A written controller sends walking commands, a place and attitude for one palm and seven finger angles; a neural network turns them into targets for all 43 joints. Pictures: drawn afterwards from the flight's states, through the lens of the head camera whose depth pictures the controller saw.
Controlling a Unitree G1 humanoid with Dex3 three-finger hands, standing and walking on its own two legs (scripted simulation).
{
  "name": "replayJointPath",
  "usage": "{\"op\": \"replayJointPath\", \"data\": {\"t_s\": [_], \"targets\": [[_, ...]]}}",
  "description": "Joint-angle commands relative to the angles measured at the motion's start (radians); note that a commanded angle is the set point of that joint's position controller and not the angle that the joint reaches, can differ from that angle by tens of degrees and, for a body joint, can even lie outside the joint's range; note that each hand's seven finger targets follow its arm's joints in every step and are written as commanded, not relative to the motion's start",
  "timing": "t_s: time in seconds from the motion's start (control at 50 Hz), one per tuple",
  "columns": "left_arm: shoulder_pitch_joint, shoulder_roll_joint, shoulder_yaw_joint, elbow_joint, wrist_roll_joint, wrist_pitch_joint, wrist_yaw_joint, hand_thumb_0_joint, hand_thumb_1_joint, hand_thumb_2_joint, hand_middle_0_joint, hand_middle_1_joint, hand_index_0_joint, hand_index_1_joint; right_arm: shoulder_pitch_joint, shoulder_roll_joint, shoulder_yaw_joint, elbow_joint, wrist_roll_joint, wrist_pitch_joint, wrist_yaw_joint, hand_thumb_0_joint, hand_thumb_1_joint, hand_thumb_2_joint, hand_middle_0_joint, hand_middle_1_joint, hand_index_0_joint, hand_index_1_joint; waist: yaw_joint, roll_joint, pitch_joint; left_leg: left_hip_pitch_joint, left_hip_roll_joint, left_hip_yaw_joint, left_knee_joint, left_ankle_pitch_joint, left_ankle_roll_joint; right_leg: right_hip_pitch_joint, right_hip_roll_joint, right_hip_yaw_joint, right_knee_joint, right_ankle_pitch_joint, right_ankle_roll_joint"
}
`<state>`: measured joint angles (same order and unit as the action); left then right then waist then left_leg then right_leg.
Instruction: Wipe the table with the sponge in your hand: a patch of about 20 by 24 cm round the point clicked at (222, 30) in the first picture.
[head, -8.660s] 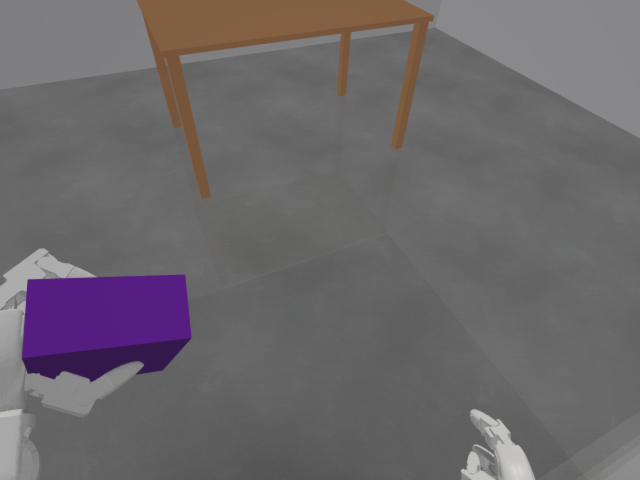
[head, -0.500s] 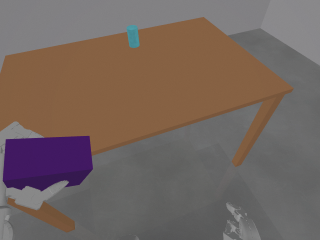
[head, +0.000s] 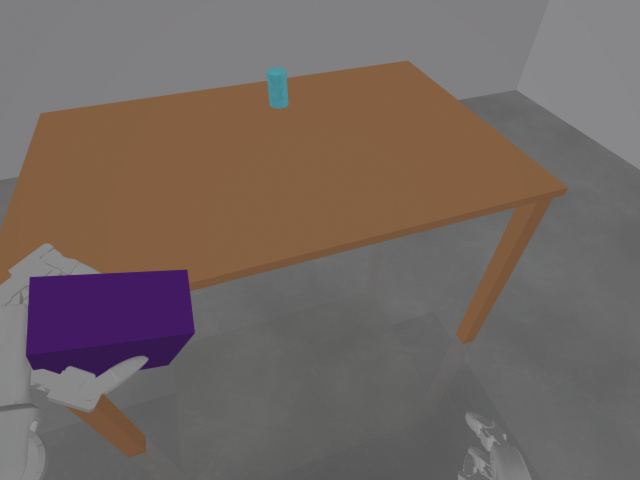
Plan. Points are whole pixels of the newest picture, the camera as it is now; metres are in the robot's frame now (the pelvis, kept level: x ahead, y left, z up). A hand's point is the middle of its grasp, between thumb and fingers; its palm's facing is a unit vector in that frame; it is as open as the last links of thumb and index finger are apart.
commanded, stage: come to a stop and stand still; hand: left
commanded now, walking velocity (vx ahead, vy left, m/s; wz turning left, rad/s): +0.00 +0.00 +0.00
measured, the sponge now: (134, 327) +0.22 +0.20 +0.15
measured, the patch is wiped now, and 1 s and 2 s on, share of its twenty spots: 0.00 0.00 0.00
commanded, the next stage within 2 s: look again from close up in 0.48 s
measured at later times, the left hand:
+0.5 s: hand (76, 347) +0.19 +0.24 +0.16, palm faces +0.39 -0.82 -0.42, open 10.1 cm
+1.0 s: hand (26, 331) +0.20 +0.29 +0.16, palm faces +0.39 -0.83 -0.39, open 10.1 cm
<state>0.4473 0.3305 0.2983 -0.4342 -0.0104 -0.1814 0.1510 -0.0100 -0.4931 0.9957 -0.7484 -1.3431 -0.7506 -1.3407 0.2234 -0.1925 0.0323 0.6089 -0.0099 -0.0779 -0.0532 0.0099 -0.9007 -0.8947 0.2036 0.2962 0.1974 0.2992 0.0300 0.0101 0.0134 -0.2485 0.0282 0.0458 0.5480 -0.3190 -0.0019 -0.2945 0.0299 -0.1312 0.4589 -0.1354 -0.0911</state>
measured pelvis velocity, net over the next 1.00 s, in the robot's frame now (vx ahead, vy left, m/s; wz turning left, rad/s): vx -0.02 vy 0.04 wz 0.00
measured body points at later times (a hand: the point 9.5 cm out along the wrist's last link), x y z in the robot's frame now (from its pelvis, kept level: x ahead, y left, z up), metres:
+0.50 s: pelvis -0.02 +0.01 +0.00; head -0.02 +0.00 +0.45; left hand +0.16 +0.28 +0.19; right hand +0.12 -0.23 -0.09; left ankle +0.03 +0.13 -0.73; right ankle +0.08 -0.06 -0.73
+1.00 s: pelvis -0.02 +0.04 -0.01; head -0.02 +0.06 +0.44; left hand +0.17 +0.34 +0.18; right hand +0.14 -0.17 -0.07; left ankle +0.03 +0.13 -0.73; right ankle +0.08 -0.05 -0.73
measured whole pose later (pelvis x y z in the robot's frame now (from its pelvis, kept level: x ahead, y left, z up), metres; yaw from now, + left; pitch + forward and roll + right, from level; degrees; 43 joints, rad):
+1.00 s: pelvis -0.02 +0.04 -0.01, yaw +0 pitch -6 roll +1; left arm 0.33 0.39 0.37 -0.37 0.00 -0.25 0.06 -0.01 -0.49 1.00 -0.75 -1.35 -0.75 -1.34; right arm 0.26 -0.17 0.03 0.57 0.00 -0.17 0.01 0.01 -0.90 -0.89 0.20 0.30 0.20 0.30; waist 0.04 -0.06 0.09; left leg -0.24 -0.03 0.06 0.57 -0.27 0.05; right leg -0.33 0.02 -0.03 0.59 -0.29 -0.02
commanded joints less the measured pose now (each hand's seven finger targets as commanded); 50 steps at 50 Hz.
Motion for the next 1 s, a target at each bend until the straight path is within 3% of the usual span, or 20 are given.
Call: {"op": "replayJointPath", "data": {"t_s": [0.0,0.06,0.14,0.22,0.28,0.34,0.42,0.48,0.54,0.56,0.58,0.6,0.62,0.7,0.72,0.8,0.82,0.84,0.94,0.98], "targets": [[-0.108,0.191,0.118,-0.228,-0.014,-0.049,0.030,0.000,0.100,1.300,-1.200,-1.600,-1.200,-1.600,-0.085,-0.102,-0.039,-0.138,-0.002,-0.043,-0.014,0.000,-0.900,-0.900,0.200,0.300,0.200,0.300,-0.028,-0.066,-0.066,0.013,0.009,-0.051,-0.034,-0.046,0.021,-0.003,-0.230,0.312,-0.273,-0.424,0.035],[-0.088,0.197,0.124,-0.233,-0.015,-0.050,0.028,0.000,0.100,1.300,-1.200,-1.600,-1.200,-1.600,-0.093,-0.110,-0.034,-0.149,-0.003,-0.033,-0.017,0.000,-0.900,-0.900,0.200,0.300,0.200,0.300,-0.022,0.020,-0.033,-0.050,0.040,-0.091,-0.154,-0.112,0.031,0.029,-0.169,0.257,-0.229,-0.425,0.060],[-0.080,0.193,0.129,-0.218,-0.012,-0.053,0.027,0.000,0.100,1.300,-1.200,-1.600,-1.200,-1.600,-0.091,-0.112,-0.036,-0.160,0.001,-0.033,-0.020,0.000,-0.900,-0.900,0.200,0.300,0.200,0.300,-0.021,0.031,-0.020,-0.143,0.070,-0.119,-0.227,-0.126,0.037,0.131,-0.114,0.215,-0.167,-0.305,0.081],[-0.053,0.182,0.123,-0.215,-0.009,-0.052,0.021,0.000,0.100,1.300,-1.200,-1.600,-1.200,-1.600,-0.084,-0.122,-0.042,-0.164,0.008,-0.044,-0.017,0.000,-0.900,-0.900,0.200,0.300,0.200,0.300,-0.021,0.060,-0.063,-0.142,0.065,-0.100,-0.218,-0.100,0.030,0.176,-0.114,0.207,-0.149,-0.255,0.082],[-0.044,0.182,0.115,-0.201,-0.004,-0.050,0.023,0.000,0.100,1.300,-1.200,-1.600,-1.200,-1.600,-0.079,-0.119,-0.042,-0.159,0.010,-0.046,-0.018,0.000,-0.900,-0.900,0.200,0.300,0.200,0.300,-0.021,0.006,-0.034,-0.144,0.048,-0.081,-0.171,-0.156,0.031,0.117,-0.138,0.251,-0.197,-0.366,0.077],[-0.096,0.201,0.122,-0.257,-0.003,-0.055,0.030,0.000,0.100,1.300,-1.200,-1.600,-1.200,-1.600,-0.081,-0.115,-0.042,-0.149,0.004,-0.051,-0.019,0.000,-0.900,-0.900,0.200,0.300,0.200,0.300,-0.026,-0.008,-0.040,-0.088,0.030,-0.076,-0.121,-0.100,0.026,0.068,-0.164,0.269,-0.219,-0.377,0.061],[-0.072,0.215,0.144,-0.270,-0.003,-0.061,0.035,0.000,0.100,1.300,-1.200,-1.600,-1.200,-1.600,-0.074,-0.125,-0.047,-0.145,0.002,-0.054,-0.019,0.000,-0.900,-0.900,0.200,0.300,0.200,0.300,-0.022,0.044,-0.068,-0.088,0.040,-0.096,-0.162,-0.103,0.028,0.099,-0.149,0.242,-0.186,-0.353,0.064],[-0.037,0.192,0.133,-0.222,-0.002,-0.061,0.034,0.000,0.100,1.300,-1.200,-1.600,-1.200,-1.600,-0.074,-0.124,-0.047,-0.148,0.005,-0.050,-0.020,0.000,-0.900,-0.900,0.200,0.300,0.200,0.300,-0.022,0.022,-0.026,-0.143,0.047,-0.102,-0.172,-0.171,0.033,0.094,-0.138,0.249,-0.190,-0.391,0.069],[-0.066,0.194,0.133,-0.232,-0.006,-0.061,0.031,0.000,0.100,1.300,-1.200,-1.600,-1.200,-1.600,-0.077,-0.121,-0.046,-0.146,0.003,-0.047,-0.019,0.000,-0.900,-0.900,0.200,0.300,0.200,0.300,-0.026,0.005,-0.037,-0.105,0.042,-0.097,-0.146,-0.102,0.027,0.081,-0.145,0.243,-0.190,-0.344,0.064],[-1.109,1.032,0.718,-0.478,0.114,-0.148,0.007,0.000,0.100,1.300,-1.200,-1.600,-1.200,-1.600,0.084,-0.135,-0.079,-0.099,-0.016,-0.104,-0.023,0.000,-0.900,-0.900,0.200,0.300,0.200,0.300,-0.012,-0.215,-0.001,-0.061,-0.019,0.020,0.013,0.009,0.012,-0.052,-0.141,0.286,-0.291,-0.187,0.226],[-0.604,0.459,0.342,0.086,0.026,-0.117,-0.035,0.000,0.100,1.300,-1.200,-1.600,-1.200,-1.600,-0.008,-0.045,-0.042,-0.069,0.000,-0.092,-0.026,0.000,-0.900,-0.900,0.200,0.300,0.200,0.300,-0.020,-0.159,-0.232,-0.003,-0.050,-0.006,0.055,0.032,0.038,0.091,-0.223,0.244,-0.199,-0.255,0.123],[-0.336,0.301,0.229,0.204,-0.014,-0.105,-0.056,0.000,0.100,1.300,-1.200,-1.600,-1.200,-1.600,-0.047,-0.081,-0.054,-0.120,0.008,-0.113,-0.025,0.000,-0.900,-0.900,0.200,0.300,0.200,0.300,0.046,-0.012,-0.106,0.060,-0.062,0.011,0.039,-0.060,0.020,-0.037,-0.185,0.359,-0.307,-0.429,0.107],[-0.232,0.139,0.108,0.174,-0.051,-0.128,-0.075,0.000,0.100,1.300,-1.200,-1.600,-1.200,-1.600,-0.039,-0.106,-0.065,-0.157,0.018,-0.125,-0.002,0.000,-0.900,-0.900,0.200,0.300,0.200,0.300,0.033,0.068,-0.089,0.034,-0.057,0.021,0.015,-0.106,0.026,-0.021,-0.214,0.363,-0.308,-0.505,0.094],[-0.191,0.164,0.060,-0.115,-0.043,-0.150,-0.058,0.000,0.100,1.300,-1.200,-1.600,-1.200,-1.600,-0.037,-0.115,-0.045,-0.162,0.024,-0.136,0.036,0.000,-0.900,-0.900,0.200,0.300,0.200,0.300,0.021,-0.062,-0.037,-0.049,-0.031,-0.020,-0.123,-0.127,0.037,0.080,-0.141,0.256,-0.201,-0.452,0.102],[-0.214,0.189,0.086,-0.137,-0.040,-0.140,-0.052,0.000,0.100,1.300,-1.200,-1.600,-1.200,-1.600,-0.062,-0.124,-0.044,-0.169,0.029,-0.142,0.038,0.000,-0.900,-0.900,0.200,0.300,0.200,0.300,0.017,-0.021,-0.018,-0.047,-0.007,-0.047,-0.172,-0.147,0.040,0.057,-0.113,0.243,-0.158,-0.437,0.089],[-0.241,0.242,0.183,-0.152,-0.020,-0.132,-0.047,0.000,0.100,1.300,-1.200,-1.600,-1.200,-1.600,-0.082,-0.132,-0.049,-0.191,0.032,-0.149,0.039,0.000,-0.900,-0.900,0.200,0.300,0.200,0.300,0.021,0.050,-0.010,-0.302,0.102,-0.153,-0.330,-0.336,0.076,0.246,-0.043,0.151,0.113,-0.278,0.106],[-0.291,0.302,0.241,-0.189,-0.015,-0.134,-0.046,0.000,0.100,1.300,-1.200,-1.600,-1.200,-1.600,-0.090,-0.130,-0.050,-0.199,0.030,-0.148,0.039,0.000,-0.900,-0.900,0.200,0.300,0.200,0.300,0.020,0.137,0.007,-0.351,0.120,-0.149,-0.371,-0.398,0.079,0.265,-0.019,0.130,0.185,-0.258,0.110],[-0.304,0.269,0.224,-0.180,-0.011,-0.139,-0.052,0.000,0.100,1.300,-1.200,-1.600,-1.200,-1.600,-0.094,-0.122,-0.051,-0.205,0.026,-0.149,0.038,0.000,-0.900,-0.900,0.200,0.300,0.200,0.300,0.014,0.161,0.003,-0.409,0.125,-0.168,-0.379,-0.424,0.087,0.305,-0.023,0.116,0.216,-0.222,0.108],[-0.269,0.226,0.200,-0.212,-0.011,-0.138,-0.067,0.000,0.100,1.300,-1.200,-1.600,-1.200,-1.600,-0.095,-0.117,-0.056,-0.216,0.020,-0.158,0.051,0.000,-0.900,-0.900,0.200,0.300,0.200,0.300,0.015,0.076,-0.031,-0.357,0.069,-0.101,-0.270,-0.405,0.064,0.297,-0.042,0.163,0.102,-0.291,0.080],[-0.240,0.202,0.163,-0.238,-0.010,-0.130,-0.070,0.000,0.100,1.300,-1.200,-1.600,-1.200,-1.600,-0.078,-0.119,-0.064,-0.208,0.010,-0.158,0.053,0.000,-0.900,-0.900,0.200,0.300,0.200,0.300,0.015,0.011,-0.031,-0.272,-0.010,-0.042,-0.121,-0.385,0.050,0.167,-0.077,0.262,-0.028,-0.482,0.040]]}}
